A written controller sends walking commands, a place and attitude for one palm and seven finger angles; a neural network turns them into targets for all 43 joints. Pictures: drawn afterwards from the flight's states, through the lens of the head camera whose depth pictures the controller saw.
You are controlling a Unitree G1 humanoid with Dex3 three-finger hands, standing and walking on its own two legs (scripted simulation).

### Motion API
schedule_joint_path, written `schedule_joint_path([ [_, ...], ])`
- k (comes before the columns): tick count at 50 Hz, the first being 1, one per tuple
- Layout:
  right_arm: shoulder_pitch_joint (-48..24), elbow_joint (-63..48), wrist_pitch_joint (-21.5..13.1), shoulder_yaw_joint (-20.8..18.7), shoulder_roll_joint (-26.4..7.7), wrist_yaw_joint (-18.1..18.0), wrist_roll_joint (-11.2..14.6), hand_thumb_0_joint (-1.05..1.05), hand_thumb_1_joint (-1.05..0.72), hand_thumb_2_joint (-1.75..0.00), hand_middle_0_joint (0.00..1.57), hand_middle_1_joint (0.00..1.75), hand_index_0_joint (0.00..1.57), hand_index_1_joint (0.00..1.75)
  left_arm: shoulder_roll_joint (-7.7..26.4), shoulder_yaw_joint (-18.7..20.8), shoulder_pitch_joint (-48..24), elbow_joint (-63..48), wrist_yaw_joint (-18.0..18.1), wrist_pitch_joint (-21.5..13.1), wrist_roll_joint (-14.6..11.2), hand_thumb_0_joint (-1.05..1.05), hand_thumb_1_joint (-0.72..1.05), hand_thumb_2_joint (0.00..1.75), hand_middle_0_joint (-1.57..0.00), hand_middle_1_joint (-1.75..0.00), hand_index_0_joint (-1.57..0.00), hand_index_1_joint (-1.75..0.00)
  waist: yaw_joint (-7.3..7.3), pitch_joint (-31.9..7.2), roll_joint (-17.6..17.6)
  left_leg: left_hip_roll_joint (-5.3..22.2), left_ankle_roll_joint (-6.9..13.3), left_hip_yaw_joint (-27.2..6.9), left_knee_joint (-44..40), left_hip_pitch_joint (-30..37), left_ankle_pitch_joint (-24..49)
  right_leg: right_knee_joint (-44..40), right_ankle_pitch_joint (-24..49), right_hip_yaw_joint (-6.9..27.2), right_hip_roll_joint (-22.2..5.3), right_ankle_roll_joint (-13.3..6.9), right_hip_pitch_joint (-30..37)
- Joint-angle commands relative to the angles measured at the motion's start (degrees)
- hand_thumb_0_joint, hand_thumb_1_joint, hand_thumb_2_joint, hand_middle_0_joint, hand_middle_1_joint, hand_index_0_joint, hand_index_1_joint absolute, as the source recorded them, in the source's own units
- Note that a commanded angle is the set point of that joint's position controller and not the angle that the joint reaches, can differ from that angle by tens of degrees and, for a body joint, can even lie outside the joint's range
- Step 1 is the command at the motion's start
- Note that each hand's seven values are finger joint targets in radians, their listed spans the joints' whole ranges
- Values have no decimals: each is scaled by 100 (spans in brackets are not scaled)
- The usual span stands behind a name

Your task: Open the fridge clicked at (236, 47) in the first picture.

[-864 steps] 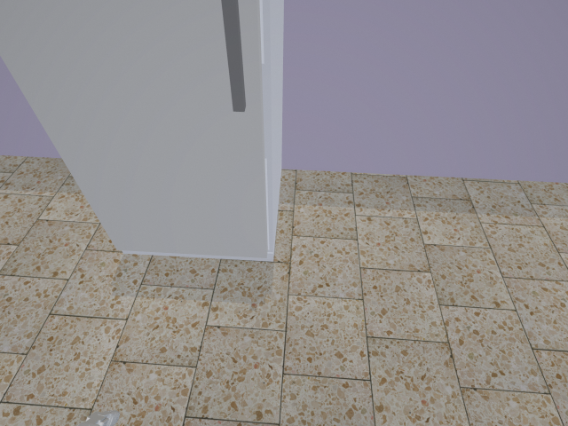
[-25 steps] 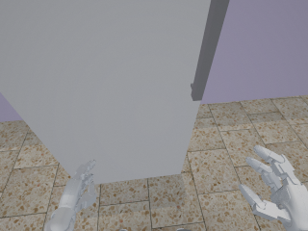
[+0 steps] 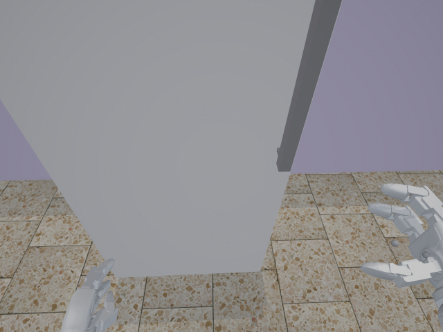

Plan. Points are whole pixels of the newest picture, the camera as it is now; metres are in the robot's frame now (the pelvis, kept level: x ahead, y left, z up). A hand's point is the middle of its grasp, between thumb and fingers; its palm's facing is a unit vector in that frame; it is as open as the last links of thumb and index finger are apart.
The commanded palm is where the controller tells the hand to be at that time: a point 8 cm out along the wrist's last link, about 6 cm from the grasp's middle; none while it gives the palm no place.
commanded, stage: raise the hand to about handle height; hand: right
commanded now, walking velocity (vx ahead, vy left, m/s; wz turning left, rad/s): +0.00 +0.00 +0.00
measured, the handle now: (300, 85) +0.48 -0.13 +0.24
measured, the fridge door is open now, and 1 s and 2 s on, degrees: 0 0 0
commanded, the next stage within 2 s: move the hooked fingers beside the handle in 1.00 s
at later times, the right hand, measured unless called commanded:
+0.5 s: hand out of the picture +0.27 -0.30 +0.23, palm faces +0.07 +0.99 -0.12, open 14.0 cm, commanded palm +0.23 -0.33 +0.23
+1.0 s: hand (437, 174) +0.28 -0.28 +0.22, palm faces +0.07 +0.99 -0.10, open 14.0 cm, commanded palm +0.24 -0.31 +0.23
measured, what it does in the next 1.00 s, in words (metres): stands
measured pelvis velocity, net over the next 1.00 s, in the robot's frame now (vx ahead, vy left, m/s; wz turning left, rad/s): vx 0.00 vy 0.01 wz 0.00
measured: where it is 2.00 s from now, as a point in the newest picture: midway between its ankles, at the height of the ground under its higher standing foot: outside the picture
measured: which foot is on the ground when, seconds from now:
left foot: down 0.00-1.00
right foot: down 0.00-1.00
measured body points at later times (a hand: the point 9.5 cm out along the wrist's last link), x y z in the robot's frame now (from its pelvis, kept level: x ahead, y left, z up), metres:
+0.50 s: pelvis +0.00 -0.01 +0.01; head -0.03 +0.00 +0.46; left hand +0.20 +0.19 -0.05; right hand +0.26 -0.35 +0.23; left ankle +0.02 +0.11 -0.72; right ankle -0.01 -0.09 -0.72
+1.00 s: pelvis +0.00 +0.01 +0.01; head -0.03 +0.03 +0.46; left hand +0.20 +0.23 -0.05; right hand +0.27 -0.33 +0.23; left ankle +0.02 +0.11 -0.72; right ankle -0.01 -0.09 -0.72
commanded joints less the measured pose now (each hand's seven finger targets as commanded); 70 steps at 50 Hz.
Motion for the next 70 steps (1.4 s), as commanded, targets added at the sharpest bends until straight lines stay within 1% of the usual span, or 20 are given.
schedule_joint_path([
  [1, -1660, -1168, -24, -679, -1362, 27, 85, 0, 41, -34, 29, 114, 29, 114, 538, 98, -788, -955, 75, -326, -7, 0, 90, 90, -20, -30, -20, -30, -141, -483, -476, -12, 40, -273, -652, 512, 835, -1065, 1212, 513, -102, 107, 318],
  [11, -2829, -866, 901, -879, -1774, 246, -4, 0, 50, -30, 30, 120, 30, 120, 437, -95, -1002, -1024, 52, 42, -36, 0, 90, 90, -20, -30, -20, -30, -169, -496, -471, -50, 89, -218, -919, 714, 1046, -1428, 1529, 641, -136, 226, 778],
  [13, -3182, -904, 1016, -934, -1889, 279, -25, 0, 50, -30, 30, 120, 30, 120, 430, -103, -1041, -1038, 54, 115, -48, 0, 90, 90, -20, -30, -20, -30, -134, -663, -359, -45, 87, -186, -941, 791, 1118, -1475, 1615, 679, -131, 240, 884],
  [15, -3462, -878, 1117, -972, -2014, 336, -45, 0, 50, -30, 30, 120, 30, 120, 416, -126, -1084, -1040, 60, 176, -57, 0, 90, 90, -20, -30, -20, -30, -128, -778, -523, -35, 97, -203, -984, 788, 1105, -1502, 1648, 689, -123, 259, 1016],
  [22, -4184, -350, 1498, -1162, -2470, 494, -118, 0, 50, -30, 30, 120, 30, 120, 449, -164, -1171, -1037, 51, 367, -90, 0, 90, 90, -20, -30, -20, -30, -139, -803, -335, -28, 131, -206, -1150, 902, 1127, -1624, 1675, 706, -99, 239, 1097],
  [25, -4501, -103, 1643, -1251, -2674, 578, -125, 0, 50, -30, 30, 120, 30, 120, 472, -161, -1200, -1051, 34, 416, -109, 0, 90, 90, -20, -30, -20, -30, -152, -810, -441, -1, 140, -214, -1191, 884, 1105, -1636, 1639, 692, -79, 221, 1114],
  [28, -4015, 425, 1800, -981, -2293, 713, -83, 0, 50, -30, 30, 120, 30, 120, 519, -130, -1163, -1062, -25, 489, -146, 0, 90, 90, -20, -30, -20, -30, -138, -548, -189, 19, 139, -229, -1182, 788, 1083, -1611, 1540, 651, -82, 191, 905],
  [30, -4024, 260, 1823, -943, -2301, 756, -80, 0, 50, -30, 30, 120, 30, 120, 538, -113, -1212, -1135, -53, 510, -166, 0, 90, 90, -20, -30, -20, -30, -138, -660, -258, 33, 129, -250, -1142, 737, 1072, -1566, 1520, 632, -80, 169, 947],
  [32, -4025, -104, 1751, -1198, -2541, 710, -33, 0, 50, -30, 30, 120, 30, 120, 544, -92, -1264, -1217, -75, 521, -147, 0, 90, 90, -20, -30, -20, -30, -201, -975, -187, 40, 130, -297, -1132, 942, 1222, -1481, 1662, 573, -58, 137, 991],
  [34, -4122, -438, 1651, -1361, -2668, 610, -18, 0, 50, -30, 30, 120, 30, 120, 508, -88, -1296, -1261, -62, 498, -126, 0, 90, 90, -20, -30, -20, -30, -223, -1081, -367, 36, 134, -300, -1117, 970, 1224, -1465, 1695, 566, -50, 124, 1070],
  [36, -3987, -475, 1580, -1464, -2726, 477, -21, 0, 50, -30, 30, 120, 30, 120, 479, -92, -1286, -1223, -50, 499, -115, 0, 90, 90, -20, -30, -20, -30, -233, -942, -282, 32, 118, -331, -1191, 966, 1096, -1452, 1594, 508, -77, 105, 991],
  [40, -4186, -632, 1527, -1422, -2654, 322, -101, 0, 50, -30, 30, 120, 30, 120, 474, -68, -1245, -1174, 15, 432, -118, 0, 90, 90, -20, -30, -20, -30, -181, -911, -785, 57, 121, -334, -1172, 928, 1196, -1500, 1635, 478, -61, 104, 1117],
  [42, -4118, -494, 1558, -1414, -2635, 312, -104, 0, 50, -30, 30, 120, 30, 120, 492, -69, -1232, -1122, 35, 433, -105, 0, 90, 90, -20, -30, -20, -30, -149, -854, -429, 77, 103, -376, -1214, 1003, 1305, -1458, 1644, 448, -68, 64, 1019],
  [46, -4017, -227, 1622, -1185, -2440, 396, -109, 0, 50, -30, 30, 120, 30, 120, 476, -75, -1219, -1088, 64, 430, -141, 0, 90, 90, -20, -30, -20, -30, -114, -737, -244, 92, 51, -430, -1258, 925, 1213, -1408, 1516, 407, -80, 39, 974],
  [47, -4066, -157, 1651, -1171, -2458, 436, -117, 0, 50, -30, 30, 120, 30, 120, 503, -80, -1232, -1073, 70, 440, -140, 0, 90, 90, -20, -30, -20, -30, -100, -681, -434, 115, 58, -474, -1259, 883, 1206, -1409, 1456, 403, -62, 35, 946],
  [51, -3982, -146, 1650, -1285, -2564, 489, -56, 0, 50, -30, 30, 120, 30, 120, 497, -68, -1276, -1103, 62, 447, -135, 0, 90, 90, -20, -30, -20, -30, -141, -896, -115, 163, 17, -570, -1213, 1029, 1301, -1261, 1542, 391, -71, 18, 894],
  [55, -4115, -250, 1602, -1311, -2572, 474, -44, 0, 50, -30, 30, 120, 30, 120, 474, -74, -1289, -1127, 68, 429, -138, 0, 90, 90, -20, -30, -20, -30, -136, -981, -312, 140, 25, -487, -1157, 979, 1370, -1282, 1570, 405, -37, 14, 958],
  [57, -4110, 79, 1608, -1369, -2634, 458, -54, 0, 50, -30, 30, 120, 30, 120, 517, -54, -1233, -1038, 73, 457, -134, 0, 90, 90, -20, -30, -20, -30, -100, -800, -88, 170, -5, -565, -1203, 912, 1318, -1228, 1503, 389, -61, 9, 791],
  [64, -4969, 119, 1468, -896, -2413, 422, -166, 0, 50, -30, 30, 120, 30, 120, 484, -69, -1251, -1036, 127, 431, -165, 0, 90, 90, -20, -30, -20, -30, 15, -949, -423, 181, 35, -554, -1168, 777, 1011, -1256, 1305, 441, -56, 25, 930],
  [70, -5040, 243, 1417, -707, -2185, 265, -236, 0, 50, -30, 30, 120, 30, 120, 467, -67, -1169, -1004, 133, 387, -152, 0, 90, 90, -20, -30, -20, -30, -33, -995, -406, 146, 70, -412, -1093, 741, 1162, -1369, 1430, 497, -64, 40, 1044],
])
